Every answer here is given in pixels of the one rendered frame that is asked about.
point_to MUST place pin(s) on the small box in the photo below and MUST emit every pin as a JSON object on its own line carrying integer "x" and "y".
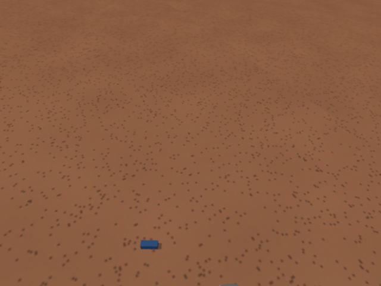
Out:
{"x": 149, "y": 244}

